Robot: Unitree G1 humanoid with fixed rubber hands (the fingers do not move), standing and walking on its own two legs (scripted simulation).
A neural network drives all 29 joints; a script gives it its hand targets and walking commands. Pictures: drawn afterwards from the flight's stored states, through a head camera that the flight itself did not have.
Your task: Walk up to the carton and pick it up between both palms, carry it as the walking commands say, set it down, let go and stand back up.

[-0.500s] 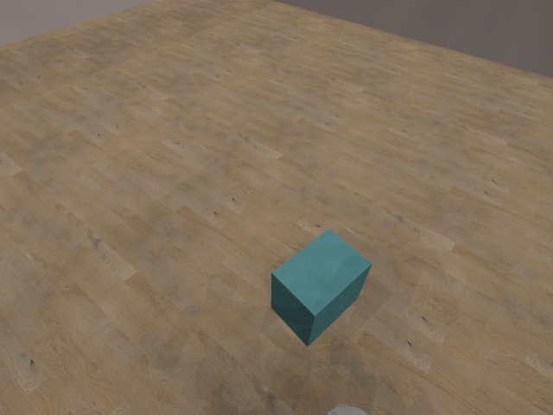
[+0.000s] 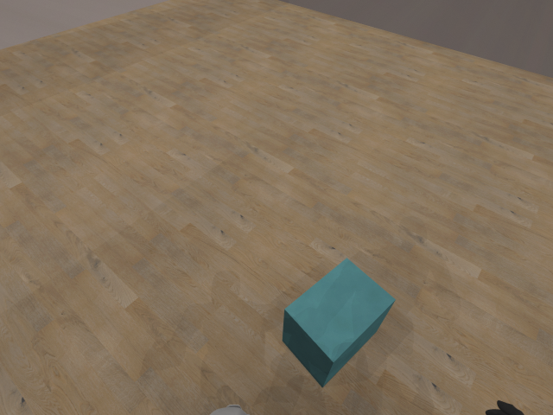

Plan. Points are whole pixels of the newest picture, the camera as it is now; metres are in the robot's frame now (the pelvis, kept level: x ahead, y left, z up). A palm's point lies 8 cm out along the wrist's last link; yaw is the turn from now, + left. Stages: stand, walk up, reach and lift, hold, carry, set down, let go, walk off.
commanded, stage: walk up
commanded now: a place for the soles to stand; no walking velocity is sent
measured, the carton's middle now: (334, 321) +0.53 -0.16 -0.60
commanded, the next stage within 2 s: none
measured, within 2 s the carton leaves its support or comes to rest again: neither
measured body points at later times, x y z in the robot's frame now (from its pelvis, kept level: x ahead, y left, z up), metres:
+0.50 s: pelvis +0.04 -0.02 +0.03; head +0.05 -0.01 +0.48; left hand +0.15 +0.31 -0.08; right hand +0.16 -0.34 -0.07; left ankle +0.07 +0.11 -0.70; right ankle +0.04 -0.15 -0.70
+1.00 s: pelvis +0.06 -0.02 +0.05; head +0.06 -0.02 +0.50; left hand +0.19 +0.28 -0.07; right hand +0.14 -0.34 -0.07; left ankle +0.07 +0.11 -0.69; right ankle +0.04 -0.15 -0.70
